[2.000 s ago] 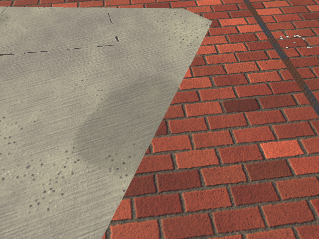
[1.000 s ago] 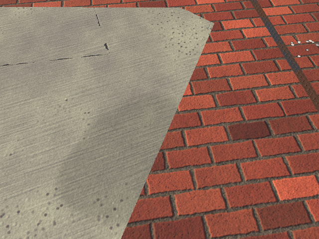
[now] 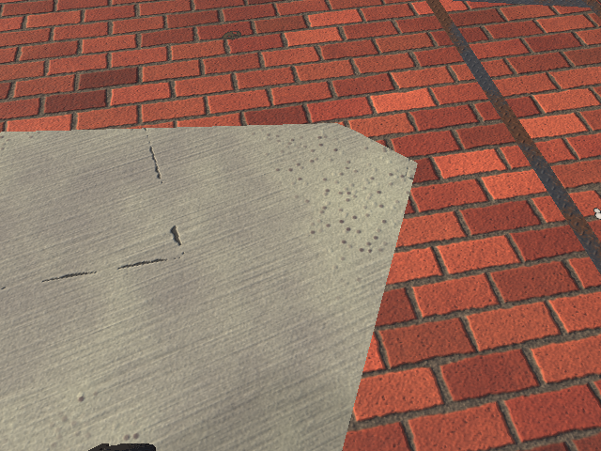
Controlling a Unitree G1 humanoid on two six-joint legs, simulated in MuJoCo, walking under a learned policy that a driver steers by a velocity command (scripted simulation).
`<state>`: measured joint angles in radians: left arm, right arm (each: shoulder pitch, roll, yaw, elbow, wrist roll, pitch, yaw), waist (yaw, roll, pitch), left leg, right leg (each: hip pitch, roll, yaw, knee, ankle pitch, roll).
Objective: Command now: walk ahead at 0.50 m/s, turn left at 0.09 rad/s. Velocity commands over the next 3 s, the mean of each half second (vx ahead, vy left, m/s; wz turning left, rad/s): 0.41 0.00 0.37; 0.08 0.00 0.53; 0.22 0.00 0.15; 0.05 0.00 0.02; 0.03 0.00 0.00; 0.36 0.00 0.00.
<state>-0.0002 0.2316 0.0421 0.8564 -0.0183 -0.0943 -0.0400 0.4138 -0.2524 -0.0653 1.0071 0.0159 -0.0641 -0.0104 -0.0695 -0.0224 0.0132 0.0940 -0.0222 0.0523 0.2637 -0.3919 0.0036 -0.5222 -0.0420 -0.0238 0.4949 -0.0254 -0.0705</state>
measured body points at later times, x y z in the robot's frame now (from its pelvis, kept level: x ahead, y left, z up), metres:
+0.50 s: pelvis +0.25 +0.00 +0.00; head +0.29 +0.02 +0.45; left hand +0.23 +0.28 -0.14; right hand +0.48 -0.20 -0.10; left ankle +0.38 +0.13 -0.71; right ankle +0.15 -0.12 -0.73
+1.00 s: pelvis +0.36 +0.01 +0.00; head +0.39 +0.02 +0.45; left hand +0.34 +0.32 -0.11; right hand +0.64 -0.16 -0.09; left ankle +0.38 +0.12 -0.73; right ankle +0.45 -0.10 -0.72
